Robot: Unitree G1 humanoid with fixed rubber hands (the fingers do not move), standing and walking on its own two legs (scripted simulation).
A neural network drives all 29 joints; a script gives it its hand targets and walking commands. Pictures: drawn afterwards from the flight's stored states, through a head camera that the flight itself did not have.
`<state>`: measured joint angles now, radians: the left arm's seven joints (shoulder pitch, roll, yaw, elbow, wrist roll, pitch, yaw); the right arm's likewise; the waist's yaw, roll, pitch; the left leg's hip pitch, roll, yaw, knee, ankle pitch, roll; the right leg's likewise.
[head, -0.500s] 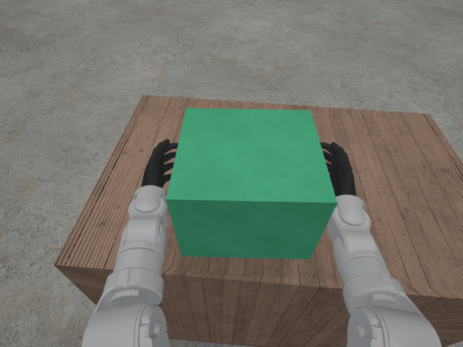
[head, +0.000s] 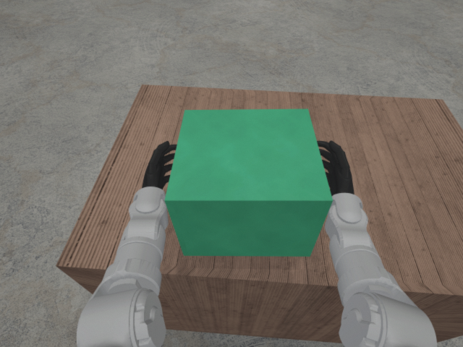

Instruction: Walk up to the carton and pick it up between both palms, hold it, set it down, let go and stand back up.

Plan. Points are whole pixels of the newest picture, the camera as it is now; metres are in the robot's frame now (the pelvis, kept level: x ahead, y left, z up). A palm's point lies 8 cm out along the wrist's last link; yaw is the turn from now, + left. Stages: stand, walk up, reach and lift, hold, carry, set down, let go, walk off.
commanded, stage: set down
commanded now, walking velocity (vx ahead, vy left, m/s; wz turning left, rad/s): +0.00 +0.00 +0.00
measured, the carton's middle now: (246, 181) +0.42 +0.01 +0.04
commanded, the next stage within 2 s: none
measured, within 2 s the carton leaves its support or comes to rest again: rests again in 1.54 s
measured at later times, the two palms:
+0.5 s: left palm (166, 192) +0.42 +0.17 +0.00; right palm (332, 192) +0.42 -0.16 +0.01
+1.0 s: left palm (168, 198) +0.42 +0.17 -0.02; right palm (328, 201) +0.41 -0.16 -0.01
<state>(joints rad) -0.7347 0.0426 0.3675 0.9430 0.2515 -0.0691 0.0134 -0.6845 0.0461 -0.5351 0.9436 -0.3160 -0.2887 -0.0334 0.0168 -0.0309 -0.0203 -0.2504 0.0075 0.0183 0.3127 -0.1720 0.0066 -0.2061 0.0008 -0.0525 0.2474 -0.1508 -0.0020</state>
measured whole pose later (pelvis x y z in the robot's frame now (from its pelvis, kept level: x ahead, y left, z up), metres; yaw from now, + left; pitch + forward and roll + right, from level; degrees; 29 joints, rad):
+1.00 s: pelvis -0.02 +0.00 -0.02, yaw +0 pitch +25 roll -1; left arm -0.96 0.15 0.33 1.46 0.07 -0.51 0.06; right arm -0.87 -0.02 -0.61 1.20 -0.37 -0.49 -0.06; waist 0.00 0.02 -0.14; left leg -0.72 0.03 0.04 0.46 -0.17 0.01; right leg -0.68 0.00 -0.07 0.41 -0.16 -0.01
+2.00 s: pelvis -0.04 +0.00 -0.04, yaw -3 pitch +29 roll -2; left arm -1.07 0.24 0.09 1.36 -0.19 -0.29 0.06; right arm -1.03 -0.22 -0.13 1.24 0.14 -0.24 -0.05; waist 0.03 0.03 -0.25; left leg -0.91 0.05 0.06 0.63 -0.22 0.02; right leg -0.87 0.02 -0.05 0.55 -0.18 -0.01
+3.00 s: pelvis -0.05 -0.01 -0.03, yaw +1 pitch +16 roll -1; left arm -0.43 0.26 0.10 0.87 -0.13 -0.27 -0.05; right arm -0.40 -0.15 -0.02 0.85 0.17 -0.34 -0.06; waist -0.03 0.00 -0.15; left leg -0.69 0.03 0.00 0.67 -0.25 0.00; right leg -0.65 0.00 -0.08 0.62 -0.25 -0.02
